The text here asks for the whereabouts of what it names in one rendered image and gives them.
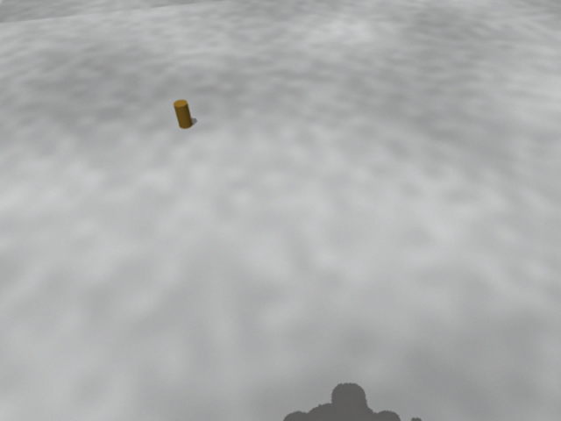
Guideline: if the can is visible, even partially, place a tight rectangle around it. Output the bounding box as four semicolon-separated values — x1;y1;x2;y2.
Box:
174;100;192;129

